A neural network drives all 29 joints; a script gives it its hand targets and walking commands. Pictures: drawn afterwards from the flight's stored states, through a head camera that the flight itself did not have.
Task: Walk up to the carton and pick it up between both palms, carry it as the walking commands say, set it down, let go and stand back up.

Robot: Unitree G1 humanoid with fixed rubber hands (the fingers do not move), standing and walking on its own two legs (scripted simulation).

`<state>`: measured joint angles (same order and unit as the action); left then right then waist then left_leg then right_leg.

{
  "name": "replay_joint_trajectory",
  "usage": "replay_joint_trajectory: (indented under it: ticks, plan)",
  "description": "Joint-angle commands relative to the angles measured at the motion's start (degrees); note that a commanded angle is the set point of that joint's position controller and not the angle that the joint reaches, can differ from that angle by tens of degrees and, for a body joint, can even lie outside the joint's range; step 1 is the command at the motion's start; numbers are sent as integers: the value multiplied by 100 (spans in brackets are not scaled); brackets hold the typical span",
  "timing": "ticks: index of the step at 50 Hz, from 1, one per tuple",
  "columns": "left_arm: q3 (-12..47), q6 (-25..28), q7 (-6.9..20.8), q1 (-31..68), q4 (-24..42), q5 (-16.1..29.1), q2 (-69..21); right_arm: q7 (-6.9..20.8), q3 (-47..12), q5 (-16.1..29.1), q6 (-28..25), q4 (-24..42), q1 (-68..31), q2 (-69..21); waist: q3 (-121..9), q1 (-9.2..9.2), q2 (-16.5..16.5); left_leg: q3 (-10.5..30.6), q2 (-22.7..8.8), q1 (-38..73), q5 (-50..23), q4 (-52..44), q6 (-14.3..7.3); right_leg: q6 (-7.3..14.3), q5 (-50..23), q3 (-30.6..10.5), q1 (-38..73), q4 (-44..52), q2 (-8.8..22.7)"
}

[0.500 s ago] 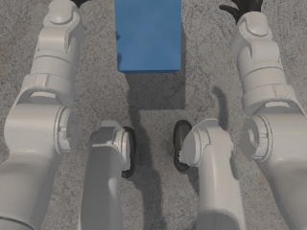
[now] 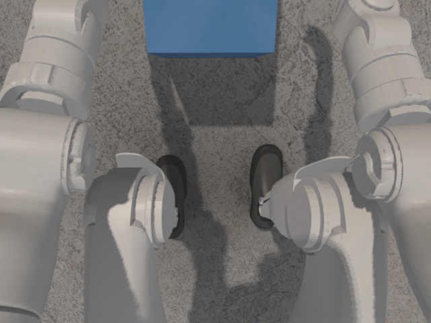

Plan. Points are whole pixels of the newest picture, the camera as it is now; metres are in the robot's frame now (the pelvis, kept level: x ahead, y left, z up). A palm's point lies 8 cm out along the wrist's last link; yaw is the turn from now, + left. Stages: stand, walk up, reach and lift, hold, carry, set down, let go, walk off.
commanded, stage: reach and lift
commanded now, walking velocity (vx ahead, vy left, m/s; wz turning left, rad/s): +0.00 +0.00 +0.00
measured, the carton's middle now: out of the picture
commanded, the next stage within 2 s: none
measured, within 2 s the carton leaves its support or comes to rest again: leaves its support in 1.30 s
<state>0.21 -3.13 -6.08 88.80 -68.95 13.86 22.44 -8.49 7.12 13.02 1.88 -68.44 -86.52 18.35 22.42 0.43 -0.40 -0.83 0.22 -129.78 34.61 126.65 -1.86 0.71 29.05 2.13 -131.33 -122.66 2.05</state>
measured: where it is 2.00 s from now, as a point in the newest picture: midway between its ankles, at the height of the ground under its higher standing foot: (219, 204)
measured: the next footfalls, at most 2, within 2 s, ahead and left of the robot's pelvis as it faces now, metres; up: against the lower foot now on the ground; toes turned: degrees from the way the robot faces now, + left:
none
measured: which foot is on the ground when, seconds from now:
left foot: down 0.00-1.00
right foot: down 0.00-1.00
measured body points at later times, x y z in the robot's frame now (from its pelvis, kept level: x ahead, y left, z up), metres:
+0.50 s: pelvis +0.00 +0.00 -0.02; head +0.39 +0.01 +0.20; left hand +0.56 +0.18 -0.23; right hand +0.56 -0.16 -0.22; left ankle +0.10 +0.11 -0.34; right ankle +0.13 -0.12 -0.34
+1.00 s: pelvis +0.00 +0.00 -0.01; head +0.39 +0.02 +0.20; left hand +0.56 +0.17 -0.23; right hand +0.57 -0.12 -0.22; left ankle +0.10 +0.11 -0.34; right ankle +0.13 -0.12 -0.34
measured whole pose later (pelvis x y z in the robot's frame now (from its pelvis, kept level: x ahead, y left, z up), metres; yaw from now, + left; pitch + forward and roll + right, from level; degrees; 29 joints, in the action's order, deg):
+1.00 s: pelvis +0.00 +0.00 -0.01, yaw +1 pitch +34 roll -1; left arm 0.6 -1.8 -5.1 93.0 -72.3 11.8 20.4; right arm -7.4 9.7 7.5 0.5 -75.5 -95.3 15.1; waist 29.8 -0.2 -0.5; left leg -1.7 0.4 -128.1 35.9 130.3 -2.2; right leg -0.3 30.4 0.7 -130.1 -126.8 0.9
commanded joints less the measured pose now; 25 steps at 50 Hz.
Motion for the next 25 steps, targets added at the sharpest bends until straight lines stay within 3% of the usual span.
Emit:
replay_joint_trajectory:
  ticks: [1,5,12,25]
  plan:
    - [65,152,11,1697,356,94,594,13,-66,70,-149,331,-1570,655,-6993,70,247,338,141,3082,-1903,-1005,313,-188,-1714,-184,3837,311,-360]
    - [168,229,54,1825,126,173,599,61,-246,217,-210,-84,-1620,556,-6621,21,220,363,117,2841,-1815,-824,307,-186,-1688,-255,3702,112,-338]
    - [134,340,37,1863,254,122,665,58,-245,236,-288,-217,-1552,511,-6485,-98,300,372,135,2908,-2160,-662,315,-184,-2022,-296,3697,-45,-404]
    - [151,338,104,1683,45,189,434,72,-252,243,-300,-226,-1539,413,-6102,-64,168,376,154,2579,-1869,-730,274,-182,-1850,-315,3569,5,-409]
